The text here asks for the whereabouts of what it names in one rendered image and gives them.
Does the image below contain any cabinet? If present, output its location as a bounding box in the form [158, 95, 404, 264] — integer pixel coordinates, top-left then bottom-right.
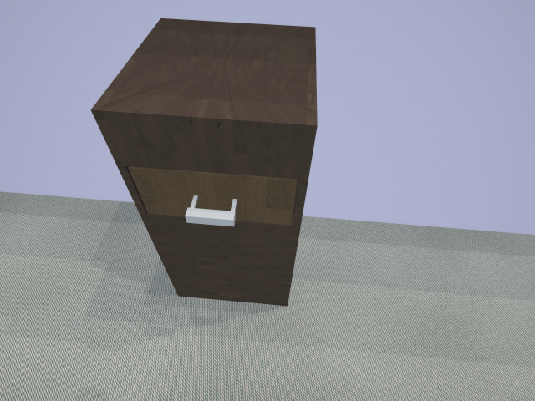
[91, 18, 318, 306]

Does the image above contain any drawer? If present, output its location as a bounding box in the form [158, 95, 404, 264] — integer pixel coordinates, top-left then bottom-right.
[128, 166, 297, 225]

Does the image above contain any handle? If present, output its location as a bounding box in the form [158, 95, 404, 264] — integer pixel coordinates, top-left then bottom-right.
[185, 195, 237, 226]

